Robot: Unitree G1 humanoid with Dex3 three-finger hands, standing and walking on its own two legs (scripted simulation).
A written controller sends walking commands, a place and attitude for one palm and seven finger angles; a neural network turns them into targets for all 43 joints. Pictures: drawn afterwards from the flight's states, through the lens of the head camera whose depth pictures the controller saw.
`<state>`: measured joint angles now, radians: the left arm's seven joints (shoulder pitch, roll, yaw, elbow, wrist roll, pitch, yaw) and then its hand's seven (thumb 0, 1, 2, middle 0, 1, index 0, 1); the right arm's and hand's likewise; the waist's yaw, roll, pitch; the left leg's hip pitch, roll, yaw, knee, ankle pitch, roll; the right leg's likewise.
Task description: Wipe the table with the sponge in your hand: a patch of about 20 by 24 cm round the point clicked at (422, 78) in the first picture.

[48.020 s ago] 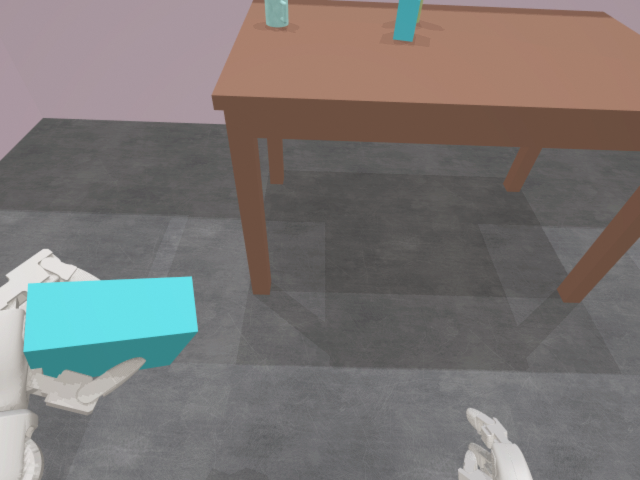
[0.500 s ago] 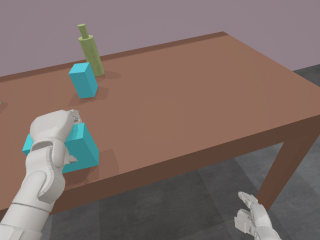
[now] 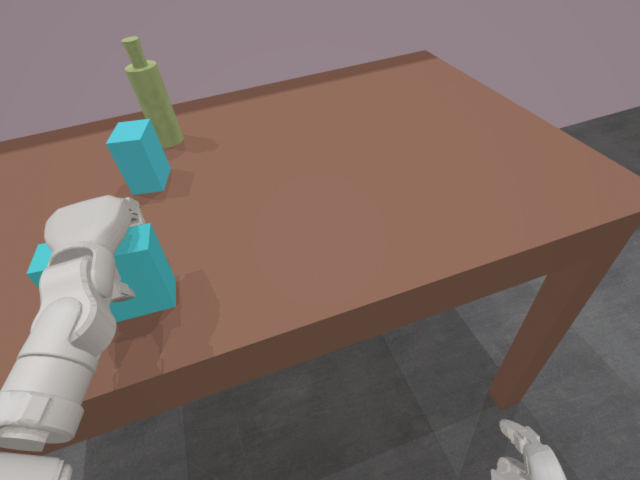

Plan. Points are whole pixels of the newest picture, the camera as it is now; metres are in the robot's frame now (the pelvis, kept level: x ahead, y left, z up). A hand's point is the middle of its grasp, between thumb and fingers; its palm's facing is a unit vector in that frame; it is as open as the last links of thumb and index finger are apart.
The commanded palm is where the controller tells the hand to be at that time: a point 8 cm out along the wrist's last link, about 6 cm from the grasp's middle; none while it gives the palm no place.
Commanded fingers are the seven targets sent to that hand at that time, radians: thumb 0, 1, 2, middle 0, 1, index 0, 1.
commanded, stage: wipe forward along the middle lane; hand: left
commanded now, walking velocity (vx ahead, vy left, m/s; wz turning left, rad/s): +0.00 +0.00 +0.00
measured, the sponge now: (118, 288) +0.32 +0.32 +0.08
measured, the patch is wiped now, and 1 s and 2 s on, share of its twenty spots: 1.00 1.00 1.00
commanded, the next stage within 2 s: slide back across to the first lane in 0.90 s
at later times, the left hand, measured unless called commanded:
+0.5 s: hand (116, 229) +0.38 +0.32 +0.14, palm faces -0.08 -0.01 -1.00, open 9.7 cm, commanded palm +0.37 +0.33 +0.16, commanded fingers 0.00 0.10 1.30 -1.20 -1.60 -1.20 -1.60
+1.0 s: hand (111, 210) +0.42 +0.35 +0.14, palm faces -0.10 -0.01 -0.99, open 9.7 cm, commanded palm +0.41 +0.35 +0.17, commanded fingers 0.00 0.10 1.30 -1.20 -1.60 -1.20 -1.60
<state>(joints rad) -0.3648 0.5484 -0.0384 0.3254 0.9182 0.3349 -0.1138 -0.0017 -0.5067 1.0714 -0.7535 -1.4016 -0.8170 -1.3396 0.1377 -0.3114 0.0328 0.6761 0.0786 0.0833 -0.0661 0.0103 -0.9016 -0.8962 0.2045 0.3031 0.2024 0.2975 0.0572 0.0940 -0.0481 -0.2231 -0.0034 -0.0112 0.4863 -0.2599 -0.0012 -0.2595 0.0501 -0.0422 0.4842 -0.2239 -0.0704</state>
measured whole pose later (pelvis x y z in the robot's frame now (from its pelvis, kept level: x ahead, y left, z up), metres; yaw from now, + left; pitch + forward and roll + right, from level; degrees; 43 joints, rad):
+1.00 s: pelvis +0.00 +0.02 +0.00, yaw +0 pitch +7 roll -1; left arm -0.79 0.67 0.00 0.92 1.00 0.12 -0.07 0.01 -0.52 1.08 -0.77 -1.36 -0.80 -1.37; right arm 0.24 -0.31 0.02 0.71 0.09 0.11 -0.07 0.01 -0.90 -0.90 0.21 0.30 0.20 0.30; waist -0.02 0.06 -0.07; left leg -0.38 -0.01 -0.01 0.51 -0.26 0.02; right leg -0.40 0.05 -0.04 0.47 -0.20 -0.05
